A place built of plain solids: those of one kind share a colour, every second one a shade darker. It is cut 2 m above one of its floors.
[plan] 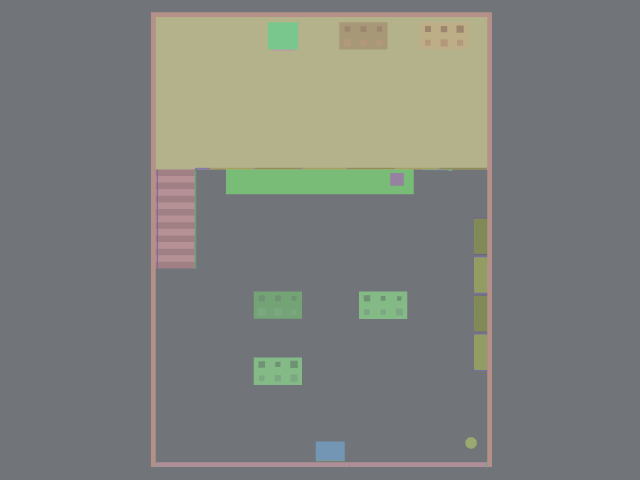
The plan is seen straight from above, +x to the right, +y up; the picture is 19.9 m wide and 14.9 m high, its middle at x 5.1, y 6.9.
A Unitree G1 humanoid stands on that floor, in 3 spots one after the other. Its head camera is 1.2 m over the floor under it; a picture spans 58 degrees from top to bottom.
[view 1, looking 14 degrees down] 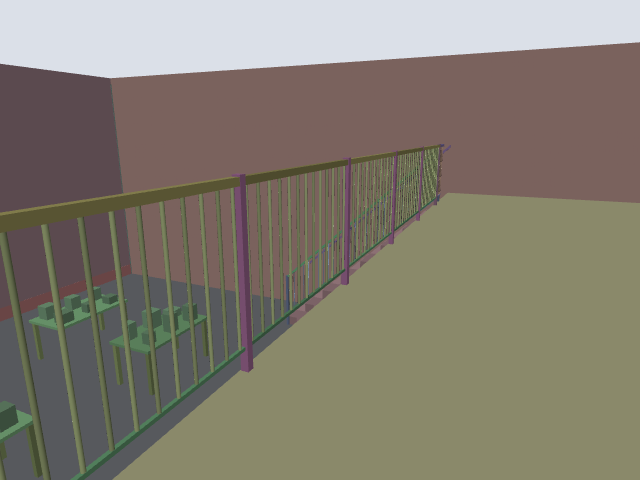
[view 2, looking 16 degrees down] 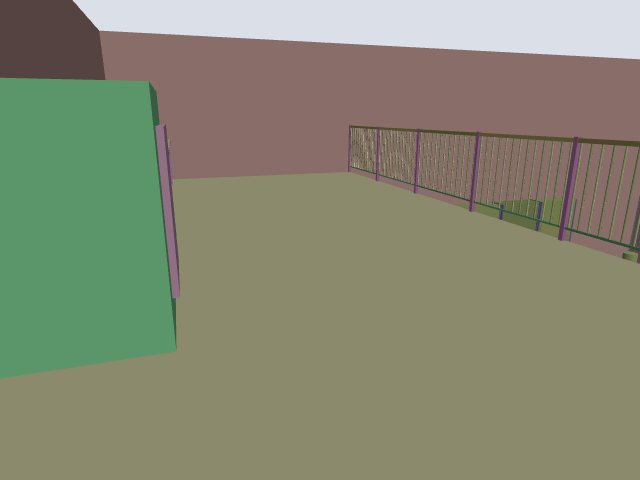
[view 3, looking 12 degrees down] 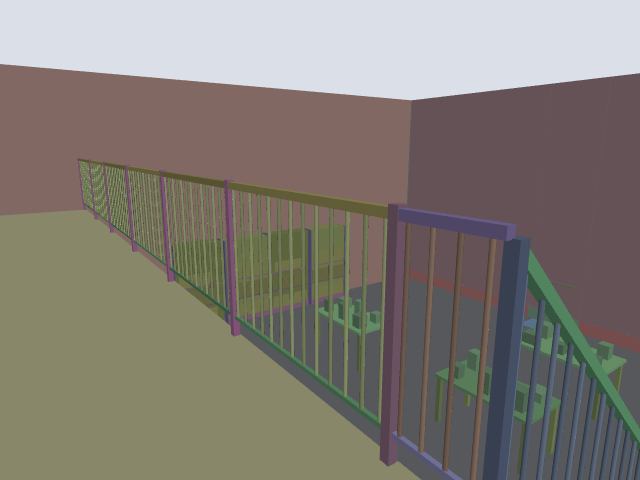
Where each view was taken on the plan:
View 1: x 9.09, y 10.29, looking -156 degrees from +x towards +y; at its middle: upper_guard_bar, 2.96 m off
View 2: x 1.30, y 12.72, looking -18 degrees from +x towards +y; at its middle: upper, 4.35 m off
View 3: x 0.60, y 10.19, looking -35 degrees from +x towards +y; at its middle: shelves_body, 11.60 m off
